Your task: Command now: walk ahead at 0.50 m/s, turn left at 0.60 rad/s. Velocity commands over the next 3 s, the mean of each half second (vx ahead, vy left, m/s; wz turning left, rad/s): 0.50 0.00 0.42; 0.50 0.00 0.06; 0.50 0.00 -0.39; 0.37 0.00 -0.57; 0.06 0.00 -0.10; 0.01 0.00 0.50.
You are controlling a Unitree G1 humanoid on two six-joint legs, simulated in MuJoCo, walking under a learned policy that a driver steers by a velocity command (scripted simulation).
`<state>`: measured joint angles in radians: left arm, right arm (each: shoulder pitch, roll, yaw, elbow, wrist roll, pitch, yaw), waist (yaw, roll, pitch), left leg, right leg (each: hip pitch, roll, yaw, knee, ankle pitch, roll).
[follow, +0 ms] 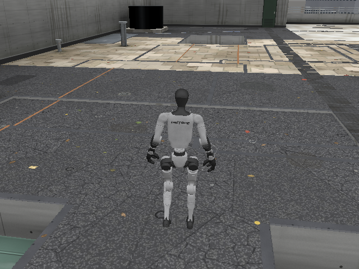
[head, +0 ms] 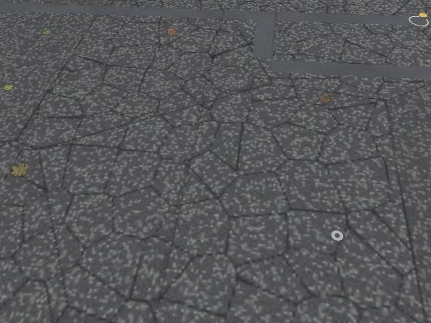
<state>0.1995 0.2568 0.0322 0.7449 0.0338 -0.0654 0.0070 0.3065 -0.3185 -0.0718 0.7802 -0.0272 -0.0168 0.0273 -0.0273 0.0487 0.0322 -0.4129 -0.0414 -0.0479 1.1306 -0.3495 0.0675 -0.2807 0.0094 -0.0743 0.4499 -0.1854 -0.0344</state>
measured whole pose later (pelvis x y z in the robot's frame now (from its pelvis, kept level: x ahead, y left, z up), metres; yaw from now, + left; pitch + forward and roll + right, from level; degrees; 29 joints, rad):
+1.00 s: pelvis +0.53 +0.08 -0.01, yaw +13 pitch +0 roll +1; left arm 0.12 0.25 0.04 0.80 0.03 -0.06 -0.02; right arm 0.39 -0.25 -0.03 0.97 -0.02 -0.07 0.00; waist -0.04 0.01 0.05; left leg -0.15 -0.05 -0.01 0.99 -0.44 0.08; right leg -0.41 0.02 -0.09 0.57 -0.17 -0.09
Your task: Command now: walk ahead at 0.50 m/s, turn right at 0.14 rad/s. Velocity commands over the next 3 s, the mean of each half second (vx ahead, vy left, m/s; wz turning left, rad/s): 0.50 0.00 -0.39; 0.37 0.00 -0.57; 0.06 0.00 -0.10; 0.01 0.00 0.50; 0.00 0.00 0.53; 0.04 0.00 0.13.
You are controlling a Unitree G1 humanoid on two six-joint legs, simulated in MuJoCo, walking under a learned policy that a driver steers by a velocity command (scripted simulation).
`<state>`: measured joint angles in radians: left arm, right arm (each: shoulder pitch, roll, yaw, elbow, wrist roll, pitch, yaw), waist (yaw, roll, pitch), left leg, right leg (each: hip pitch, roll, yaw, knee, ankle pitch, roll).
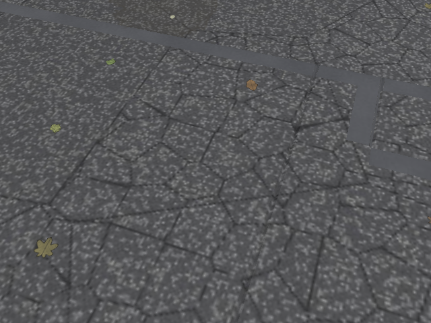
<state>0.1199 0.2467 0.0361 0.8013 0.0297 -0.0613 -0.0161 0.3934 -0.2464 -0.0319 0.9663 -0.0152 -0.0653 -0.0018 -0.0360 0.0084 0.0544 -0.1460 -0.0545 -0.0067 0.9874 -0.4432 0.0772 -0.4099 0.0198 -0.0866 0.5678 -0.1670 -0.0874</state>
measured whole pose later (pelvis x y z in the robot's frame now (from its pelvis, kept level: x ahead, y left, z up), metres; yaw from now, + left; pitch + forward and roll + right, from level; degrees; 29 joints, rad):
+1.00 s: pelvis +0.46 -0.07 -0.01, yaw -33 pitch +1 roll +1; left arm 0.08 0.26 0.05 0.74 0.02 -0.01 -0.03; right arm 0.30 -0.25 -0.05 0.86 -0.01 -0.03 -0.02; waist -0.04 0.00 0.10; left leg -0.29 0.06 0.11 1.13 -0.53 -0.03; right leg -0.47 0.07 -0.06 0.61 -0.15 -0.12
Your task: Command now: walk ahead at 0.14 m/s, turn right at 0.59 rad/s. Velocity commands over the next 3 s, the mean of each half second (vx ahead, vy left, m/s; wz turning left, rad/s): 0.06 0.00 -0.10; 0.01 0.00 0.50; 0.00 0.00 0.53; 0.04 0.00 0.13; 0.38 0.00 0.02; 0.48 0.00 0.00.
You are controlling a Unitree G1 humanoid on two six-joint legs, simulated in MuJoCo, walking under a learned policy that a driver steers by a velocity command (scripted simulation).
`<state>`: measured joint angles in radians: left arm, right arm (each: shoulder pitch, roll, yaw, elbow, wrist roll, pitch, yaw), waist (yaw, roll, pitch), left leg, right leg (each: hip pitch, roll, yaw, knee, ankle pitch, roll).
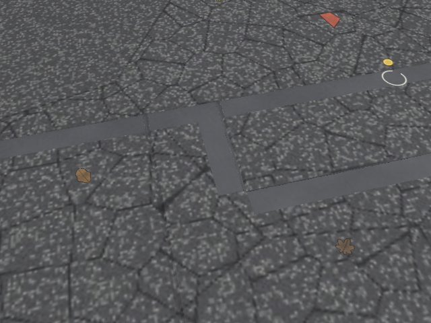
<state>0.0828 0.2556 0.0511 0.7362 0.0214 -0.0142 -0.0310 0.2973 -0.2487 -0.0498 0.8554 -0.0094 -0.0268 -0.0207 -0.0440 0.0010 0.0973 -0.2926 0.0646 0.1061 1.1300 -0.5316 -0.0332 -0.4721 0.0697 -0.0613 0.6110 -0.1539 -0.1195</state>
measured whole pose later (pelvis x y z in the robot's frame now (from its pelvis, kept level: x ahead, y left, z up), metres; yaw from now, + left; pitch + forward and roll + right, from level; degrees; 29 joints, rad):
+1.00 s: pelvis +0.05 -0.01 +0.03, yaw +19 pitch +0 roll +1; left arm 0.19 0.26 0.02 0.74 0.02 0.02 0.04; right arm 0.20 -0.33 -0.10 0.81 -0.02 0.07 0.02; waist -0.02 0.05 0.06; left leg -0.44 -0.09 -0.08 1.04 -0.44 -0.03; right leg -0.20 0.01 -0.03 0.42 -0.23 -0.05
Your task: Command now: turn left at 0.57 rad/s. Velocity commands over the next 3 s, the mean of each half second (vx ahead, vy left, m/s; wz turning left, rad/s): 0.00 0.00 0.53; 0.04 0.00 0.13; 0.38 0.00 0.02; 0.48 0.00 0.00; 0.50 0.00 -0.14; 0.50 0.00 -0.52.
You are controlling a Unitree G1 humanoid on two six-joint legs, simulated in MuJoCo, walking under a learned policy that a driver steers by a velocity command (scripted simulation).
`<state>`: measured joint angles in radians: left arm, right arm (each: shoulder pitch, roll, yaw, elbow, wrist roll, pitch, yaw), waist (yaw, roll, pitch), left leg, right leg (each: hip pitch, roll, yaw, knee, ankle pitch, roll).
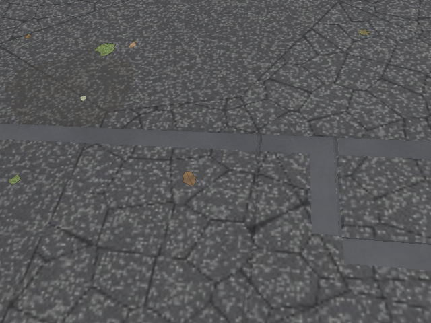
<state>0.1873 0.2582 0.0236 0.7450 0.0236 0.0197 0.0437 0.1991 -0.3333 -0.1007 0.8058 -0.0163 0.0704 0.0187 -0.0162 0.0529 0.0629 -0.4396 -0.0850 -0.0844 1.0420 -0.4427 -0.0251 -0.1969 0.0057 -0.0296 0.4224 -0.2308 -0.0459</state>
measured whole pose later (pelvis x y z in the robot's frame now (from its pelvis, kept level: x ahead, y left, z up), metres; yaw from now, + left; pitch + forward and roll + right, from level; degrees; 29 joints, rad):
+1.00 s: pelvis +0.01 +0.03 +0.00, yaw +18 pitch -1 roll +0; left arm 0.25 0.24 0.02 0.91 0.02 0.01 0.02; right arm 0.24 -0.26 -0.01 0.97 -0.03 0.02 0.00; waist 0.00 0.01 0.00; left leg -0.21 -0.06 -0.03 0.56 -0.38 0.07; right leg -0.13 0.03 0.00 0.42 -0.27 -0.05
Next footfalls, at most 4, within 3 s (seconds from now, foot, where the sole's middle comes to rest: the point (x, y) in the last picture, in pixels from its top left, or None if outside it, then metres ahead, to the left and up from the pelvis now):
0.30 left None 0.00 0.12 -0.78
0.76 right None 0.05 -0.07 -0.78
1.18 left None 0.07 0.17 -0.78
1.64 right None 0.45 0.11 -0.78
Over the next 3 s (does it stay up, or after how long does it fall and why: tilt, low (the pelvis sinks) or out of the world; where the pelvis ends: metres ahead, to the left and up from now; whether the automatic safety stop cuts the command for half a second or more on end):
stays up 0.98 0.29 0.00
